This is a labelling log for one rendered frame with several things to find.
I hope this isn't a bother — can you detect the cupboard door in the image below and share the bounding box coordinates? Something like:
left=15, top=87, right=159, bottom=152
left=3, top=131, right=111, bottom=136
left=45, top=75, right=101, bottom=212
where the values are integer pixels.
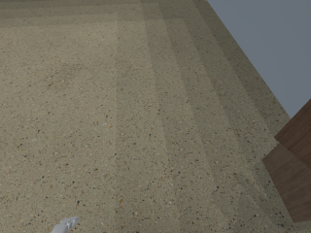
left=274, top=99, right=311, bottom=169

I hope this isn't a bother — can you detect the robot left hand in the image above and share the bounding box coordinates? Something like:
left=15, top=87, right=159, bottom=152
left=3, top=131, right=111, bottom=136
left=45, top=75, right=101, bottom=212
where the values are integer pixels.
left=51, top=216, right=79, bottom=233

